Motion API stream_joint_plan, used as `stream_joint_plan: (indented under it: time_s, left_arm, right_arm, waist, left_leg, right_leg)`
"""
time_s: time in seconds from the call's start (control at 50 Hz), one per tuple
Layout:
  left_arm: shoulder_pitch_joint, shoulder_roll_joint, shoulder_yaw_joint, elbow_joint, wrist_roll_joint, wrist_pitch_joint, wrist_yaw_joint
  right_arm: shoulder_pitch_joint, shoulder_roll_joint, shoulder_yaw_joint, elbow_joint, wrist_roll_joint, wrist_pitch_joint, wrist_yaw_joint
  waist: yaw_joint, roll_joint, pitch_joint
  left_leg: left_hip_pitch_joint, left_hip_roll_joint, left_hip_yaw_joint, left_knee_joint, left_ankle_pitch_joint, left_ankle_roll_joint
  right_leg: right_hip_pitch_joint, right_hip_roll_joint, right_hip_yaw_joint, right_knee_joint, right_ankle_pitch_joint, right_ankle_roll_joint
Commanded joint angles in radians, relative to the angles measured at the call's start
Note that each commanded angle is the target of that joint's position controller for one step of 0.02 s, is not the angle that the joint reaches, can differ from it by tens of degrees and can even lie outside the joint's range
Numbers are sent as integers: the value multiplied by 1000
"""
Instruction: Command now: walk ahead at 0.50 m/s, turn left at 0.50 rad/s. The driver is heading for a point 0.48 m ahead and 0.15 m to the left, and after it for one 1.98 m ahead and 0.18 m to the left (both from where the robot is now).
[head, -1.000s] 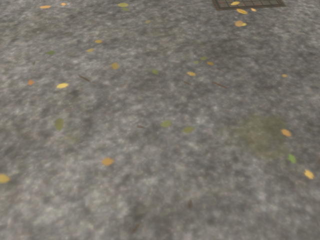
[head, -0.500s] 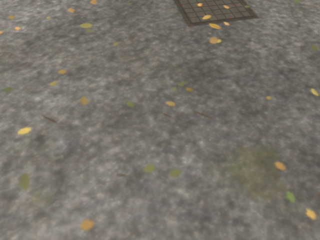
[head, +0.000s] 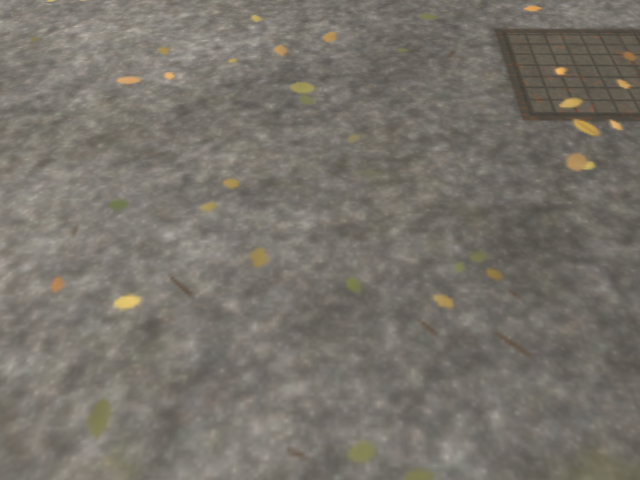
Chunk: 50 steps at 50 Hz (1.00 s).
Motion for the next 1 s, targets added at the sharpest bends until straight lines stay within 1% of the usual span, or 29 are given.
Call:
stream_joint_plan:
  time_s: [0.02,0.1,0.16,0.2,0.22,0.24,0.26,0.28,0.3,0.32,0.34,0.36,0.38,0.42,0.46,0.5,0.54,0.58,0.62,0.68,0.7,0.72,0.74,0.76,0.78,0.82,0.86,0.92,1.0]
  left_arm:
    - [-72,150,28,-71,-3,-11,16]
    - [7,176,38,-51,-19,12,23]
    - [15,198,47,-50,-32,36,22]
    - [-13,229,56,-64,-40,49,27]
    - [-31,239,58,-70,-43,57,28]
    - [-45,232,52,-78,-45,59,29]
    - [-20,152,27,-105,-8,48,25]
    - [29,57,-4,-161,-11,8,10]
    - [-101,148,13,-180,-53,-32,-5]
    - [-154,156,15,-200,-75,-50,-10]
    - [-148,146,15,-184,-58,-54,-3]
    - [-135,161,26,-172,-32,-46,4]
    - [-115,165,31,-168,-26,-31,2]
    - [-114,143,30,-176,-13,-7,3]
    - [-179,125,25,-203,-4,4,10]
    - [-247,106,17,-228,0,4,11]
    - [-294,86,7,-246,-4,1,2]
    - [-307,87,3,-249,-14,0,-13]
    - [-309,101,3,-249,-9,-6,-26]
    - [-219,145,16,-216,2,-23,-37]
    - [-164,167,23,-197,10,-28,-36]
    - [-118,217,29,-198,24,-31,-35]
    - [-83,214,22,-193,33,-18,-34]
    - [-68,158,9,-183,-2,-1,-40]
    - [-115,158,8,-201,-29,14,-43]
    - [-178,188,16,-233,-26,44,-34]
    - [-207,191,20,-245,-14,67,-18]
    - [-192,192,31,-255,-13,88,3]
    - [-184,205,45,-272,-27,106,17]
  right_arm:
    - [-31,-16,2,-62,-6,-9,18]
    - [-167,-1,17,-128,-6,-10,44]
    - [-194,-19,13,-171,-3,-7,63]
    - [-123,-59,-8,-175,-1,-2,67]
    - [-15,-97,-29,-154,3,-1,66]
    - [151,-159,-64,-111,5,1,52]
    - [255,-261,-93,-86,4,10,28]
    - [199,-310,-90,-121,0,-5,34]
    - [222,-217,-61,-128,-10,-18,43]
    - [188,-173,-49,-125,-13,-30,43]
    - [114,-141,-39,-137,-10,-38,43]
    - [52,-106,-28,-153,-12,-41,39]
    - [24,-94,-21,-168,-21,-41,33]
    - [34,-116,-24,-170,-16,-45,22]
    - [61,-150,-32,-167,-16,-45,6]
    - [76,-161,-36,-163,-15,-33,-8]
    - [100,-163,-39,-160,-11,-16,-15]
    - [127,-139,-31,-148,-12,-8,-19]
    - [142,-105,-18,-130,-18,-9,-23]
    - [101,-95,-9,-120,-31,-12,-24]
    - [101,-90,-6,-120,-33,-14,-24]
    - [151,-71,2,-132,-51,-19,-23]
    - [296,-42,15,-110,-43,-23,-20]
    - [290,-91,11,-108,-42,-14,-14]
    - [209,-141,-3,-127,-26,3,-14]
    - [72,-148,-12,-159,-24,37,-29]
    - [60,-117,-11,-168,-29,53,-43]
    - [69,-69,-1,-159,-31,42,-54]
    - [36,-74,1,-164,-27,32,-49]
  waist:
    - [-22,-84,47]
    - [29,-64,91]
    - [13,-87,83]
    - [-46,-130,12]
    - [-111,-134,-49]
    - [-198,-104,-135]
    - [-196,88,-210]
    - [-92,236,-339]
    - [-164,77,-329]
    - [-150,48,-206]
    - [-97,-45,-124]
    - [-61,-43,-91]
    - [-34,-24,-79]
    - [-19,-26,-64]
    - [-29,-23,-29]
    - [-44,-2,-14]
    - [-70,33,-36]
    - [-94,60,-61]
    - [-102,64,-66]
    - [-47,73,-87]
    - [-23,43,-117]
    - [-37,-62,-214]
    - [-67,-249,-336]
    - [-53,-276,-375]
    - [-43,-192,-286]
    - [-27,-87,-138]
    - [-52,-119,-85]
    - [-50,-189,-121]
    - [-36,-193,-147]
  left_leg:
    - [15,15,21,-139,137,-5]
    - [-30,0,85,-270,116,14]
    - [-1,-38,137,-317,-2,48]
    - [145,-109,197,-313,-104,87]
    - [288,-154,217,-337,-119,115]
    - [546,-191,198,-415,-50,155]
    - [828,3,-111,-426,-16,219]
    - [1084,206,-711,-612,-224,424]
    - [1079,209,-707,-699,-238,374]
    - [977,179,-555,-692,-174,333]
    - [817,131,-429,-691,-65,298]
    - [696,94,-339,-699,27,274]
    - [618,72,-302,-720,77,266]
    - [542,51,-255,-746,159,272]
    - [498,28,-203,-749,271,264]
    - [453,-25,-127,-705,410,221]
    - [426,-64,-95,-663,414,173]
    - [461,-46,-99,-647,343,150]
    - [532,-12,-126,-610,312,144]
    - [620,15,-141,-480,396,121]
    - [619,-33,-110,-381,431,90]
    - [532,-112,-73,-195,236,45]
    - [318,-190,-29,89,-258,-36]
    - [242,-197,-47,188,-576,-70]
    - [166,-162,-64,258,-557,-80]
    - [94,-143,-33,271,-475,-81]
    - [173,-125,-24,126,-409,-71]
    - [257,-152,5,-60,-362,-78]
    - [319,-164,-9,-206,-267,-85]
  right_leg:
    - [-50,-274,74,-155,229,-115]
    - [84,-312,20,-122,280,-110]
    - [176,-338,-16,-29,490,-89]
    - [195,-336,-42,127,828,-67]
    - [172,-319,-56,285,926,-51]
    - [58,-276,-74,515,839,-12]
    - [-237,-207,-69,848,260,36]
    - [-611,15,129,1148,-400,81]
    - [-724,-32,286,1182,-362,50]
    - [-770,-74,275,1132,-277,21]
    - [-714,-122,277,1038,-199,18]
    - [-638,-152,279,950,-157,25]
    - [-573,-167,283,913,-128,34]
    - [-539,-161,265,827,-93,67]
    - [-559,-138,246,707,-7,99]
    - [-519,-95,227,543,103,114]
    - [-438,-42,208,399,235,108]
    - [-400,-29,202,322,350,97]
    - [-398,-39,222,272,363,72]
    - [-331,-39,215,204,302,8]
    - [-231,-40,211,163,443,-17]
    - [-32,-153,338,232,812,-78]
    - [219,-348,586,252,994,-270]
    - [224,-387,755,175,820,-328]
    - [153,-360,757,142,497,-296]
    - [-45,-303,698,62,155,-236]
    - [-200,-228,628,7,6,-183]
    - [-226,-167,570,-1,-3,-166]
    - [-229,-165,612,0,-71,-159]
